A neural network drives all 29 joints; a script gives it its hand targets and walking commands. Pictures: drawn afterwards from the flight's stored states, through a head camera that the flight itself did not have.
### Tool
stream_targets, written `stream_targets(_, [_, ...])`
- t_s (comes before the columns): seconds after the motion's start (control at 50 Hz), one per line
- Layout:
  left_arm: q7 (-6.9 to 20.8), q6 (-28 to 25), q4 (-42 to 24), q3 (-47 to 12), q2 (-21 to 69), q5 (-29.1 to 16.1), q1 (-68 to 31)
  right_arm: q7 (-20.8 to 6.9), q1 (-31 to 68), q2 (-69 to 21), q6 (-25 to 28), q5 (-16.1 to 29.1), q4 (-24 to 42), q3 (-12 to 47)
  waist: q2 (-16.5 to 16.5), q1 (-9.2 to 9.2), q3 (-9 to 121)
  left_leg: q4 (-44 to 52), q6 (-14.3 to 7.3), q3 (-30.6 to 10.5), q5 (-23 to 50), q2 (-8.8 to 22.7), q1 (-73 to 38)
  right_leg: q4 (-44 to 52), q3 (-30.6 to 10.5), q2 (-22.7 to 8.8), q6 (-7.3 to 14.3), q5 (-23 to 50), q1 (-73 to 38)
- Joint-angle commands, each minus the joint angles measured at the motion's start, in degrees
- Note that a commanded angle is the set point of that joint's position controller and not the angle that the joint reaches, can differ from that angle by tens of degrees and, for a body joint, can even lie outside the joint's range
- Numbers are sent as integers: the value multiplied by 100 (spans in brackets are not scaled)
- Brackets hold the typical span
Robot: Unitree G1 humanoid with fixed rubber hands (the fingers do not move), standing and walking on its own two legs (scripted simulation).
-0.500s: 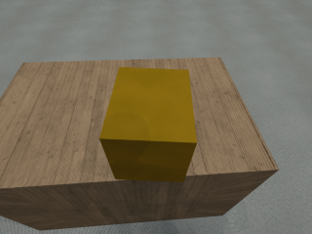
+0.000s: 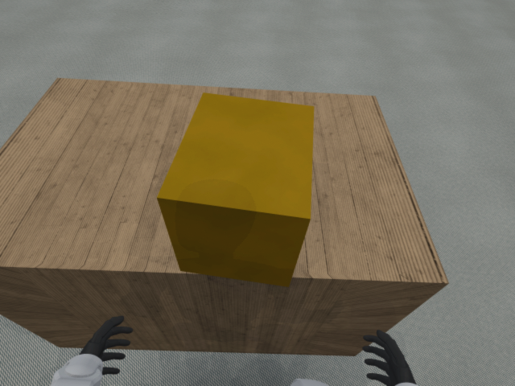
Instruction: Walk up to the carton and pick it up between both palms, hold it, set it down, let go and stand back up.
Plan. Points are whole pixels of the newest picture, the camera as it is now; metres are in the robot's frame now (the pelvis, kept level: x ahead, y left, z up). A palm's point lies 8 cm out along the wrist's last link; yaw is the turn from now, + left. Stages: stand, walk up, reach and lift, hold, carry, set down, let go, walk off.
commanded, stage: reach and lift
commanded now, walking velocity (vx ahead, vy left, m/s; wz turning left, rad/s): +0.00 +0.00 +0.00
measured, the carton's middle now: (246, 190) +0.46 +0.03 +0.01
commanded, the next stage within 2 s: none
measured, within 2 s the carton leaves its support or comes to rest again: neither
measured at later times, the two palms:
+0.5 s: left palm (85, 352) +0.18 +0.25 -0.04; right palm (389, 369) +0.16 -0.20 -0.05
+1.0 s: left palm (78, 328) +0.21 +0.26 -0.01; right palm (369, 334) +0.21 -0.17 -0.02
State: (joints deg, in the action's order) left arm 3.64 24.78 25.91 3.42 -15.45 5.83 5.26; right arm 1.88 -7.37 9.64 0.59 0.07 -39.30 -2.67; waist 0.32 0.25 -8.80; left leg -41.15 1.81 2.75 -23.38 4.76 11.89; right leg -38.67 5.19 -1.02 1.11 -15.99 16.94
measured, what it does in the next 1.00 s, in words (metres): shifts its weight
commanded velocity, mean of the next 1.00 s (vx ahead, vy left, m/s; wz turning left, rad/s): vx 0.00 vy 0.00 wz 0.00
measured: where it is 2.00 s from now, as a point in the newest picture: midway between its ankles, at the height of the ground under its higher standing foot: outside the picture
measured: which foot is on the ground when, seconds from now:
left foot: down 0.00-1.00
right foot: down 0.00-1.00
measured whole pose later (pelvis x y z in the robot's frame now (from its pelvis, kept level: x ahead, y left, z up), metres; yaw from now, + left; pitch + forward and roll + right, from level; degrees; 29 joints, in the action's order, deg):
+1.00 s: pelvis +0.05 +0.03 +0.03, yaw +1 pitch -7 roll -2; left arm 2.3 -7.3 22.4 -1.5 -14.9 -7.4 16.6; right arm 3.6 -17.8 5.3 15.9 5.5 -27.6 -0.6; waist -1.1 -0.9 -4.8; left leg -25.1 0.0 3.4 -19.4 3.1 -1.1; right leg -19.5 3.6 -0.7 -1.4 -10.6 2.0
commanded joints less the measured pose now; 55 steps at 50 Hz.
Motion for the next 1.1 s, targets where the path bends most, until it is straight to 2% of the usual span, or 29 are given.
stream_targets(0.0, [-39, -371, -755, 397, -1151, -97, -759, 226, -28, -145, -20, -127, 981, -60, -382, 66, 665, 1345, -393, 466, -573, -158, 2154, 784, -760, -73, -32, -282, -2202])
stream_targets(0.04, [-4, -494, -787, 393, -1136, -213, -637, 319, -115, -153, -19, -181, 1186, -60, -410, 58, 626, 1493, -407, 459, -511, -113, 2145, 826, -695, -32, -58, -96, -2371])
stream_targets(0.06, [40, -575, -793, 384, -1180, -290, -540, 381, -230, -219, 1, -235, 1338, -70, -318, 104, 687, 1494, -417, 498, -299, -147, 2085, 891, -708, -52, -87, 36, -2460])
stream_targets(0.12, [119, -798, -804, 448, -1265, -460, -374, 511, -350, -357, 86, -284, 1634, -8, -158, 66, 585, 1576, -414, 549, 25, -247, 1757, 1137, -724, -82, -118, 103, -2337])
stream_targets(0.2, [139, -1088, -694, 463, -1325, -598, -207, 573, -488, -483, 187, -256, 1750, 68, -214, 22, 538, 1768, -398, 521, 421, -270, 1499, 1324, -684, -72, -169, 352, -2347])
stream_targets(0.28, [210, -1307, -456, 462, -1343, -712, -52, 642, -642, -585, 202, -205, 1922, 194, 25, 14, 409, 1928, -423, 545, 604, -309, 1271, 1553, -697, -66, -234, 449, -2419])
stream_targets(0.3, [231, -1344, -416, 445, -1322, -716, -53, 653, -648, -612, 187, -176, 1860, 229, 0, 20, 383, 1960, -405, 544, 617, -326, 1107, 1634, -686, -67, -236, 383, -2333])
stream_targets(0.34, [225, -1465, -475, 477, -1326, -758, -81, 630, -615, -645, 247, -78, 1886, 250, -58, -87, 390, 2029, -394, 507, 631, -331, 930, 1714, -683, -93, -220, 293, -2259])
stream_targets(0.4, [212, -1720, -505, 423, -1181, -846, -37, 603, -686, -628, 373, -8, 1899, 273, -198, -63, 468, 2148, -373, 448, 764, -319, 740, 1768, -619, -42, -190, 359, -2254])
stream_targets(0.52, [163, -2155, -565, 349, -1171, -954, 108, 563, -758, -621, 704, 133, 1928, 337, -270, -100, 532, 2214, -333, 388, 1061, -366, 438, 1917, -643, -75, -133, 620, -2182])
stream_targets(0.58, [101, -2382, -716, 246, -1067, -1072, 208, 507, -760, -533, 939, 150, 1922, 278, -443, -96, 642, 2199, -230, 324, 1475, -370, 298, 1866, -559, 6, -84, 953, -2210])
stream_targets(0.64, [50, -2615, -731, 139, -980, -1177, 292, 452, -765, -455, 1110, 161, 1878, 195, -387, -68, 618, 2206, -173, 257, 1639, -367, 242, 1900, -511, 54, -41, 1000, -2212])
stream_targets(0.74, [-47, -2960, -942, -33, -839, -1281, 463, 352, -824, -332, 1351, 322, 1819, 173, -624, -44, 638, 2207, -1, 117, 2239, -345, -4, 1919, -457, 154, 73, 1242, -2178])
stream_targets(0.76, [-63, -3015, -936, -65, -793, -1282, 580, 321, -841, -306, 1391, 358, 1826, 177, -615, -89, 651, 2161, 44, 110, 2456, -348, -61, 1916, -438, 183, 99, 1333, -2175])
stream_targets(0.8, [-86, -3108, -1000, -153, -702, -1306, 653, 265, -823, -165, 1480, 378, 1801, 104, -648, -25, 603, 2122, 128, 16, 2774, -323, -184, 1964, -410, 223, 171, 1404, -2123])
stream_targets(0.86, [-120, -3275, -1069, -224, -645, -1324, 796, 220, -847, -65, 1640, 449, 1909, 76, -562, -47, 694, 2057, 208, -33, 3249, -354, -333, 2012, -401, 268, 208, 1586, -2102])
stream_targets(0.88, [-137, -3322, -1163, -198, -632, -1300, 806, 202, -823, -69, 1677, 517, 1915, 118, -602, -123, 689, 2020, 226, -39, 3352, -367, -336, 2003, -419, 274, 211, 1648, -2118])
stream_targets(0.9, [-147, -3360, -1177, -230, -574, -1314, 835, 187, -797, -52, 1722, 575, 1988, 108, -655, -101, 703, 2008, 234, -78, 3443, -351, -339, 2004, -428, 283, 248, 1659, -2137])
stream_targets(0.94, [-162, -3457, -1142, -273, -512, -1360, 821, 160, -772, 16, 1783, 578, 1969, 81, -579, -75, 636, 2003, 280, -111, 3505, -335, -324, 2035, -407, 309, 263, 1600, -2115])
stream_targets(1.02, [-247, -3674, -1184, -445, -446, -1396, 689, 106, -708, 57, 1854, 620, 1933, -68, -652, -30, 598, 2044, 310, -223, 3307, -274, -274, 2016, -420, 317, 325, 1342, -2006])
stream_targets(1.08, [-254, -3851, -1110, -510, -436, -1483, 650, 96, -622, 53, 1922, 648, 2013, -63, -494, -15, 645, 1985, 311, -246, 3305, -268, -239, 1992, -485, 287, 304, 1436, -2058])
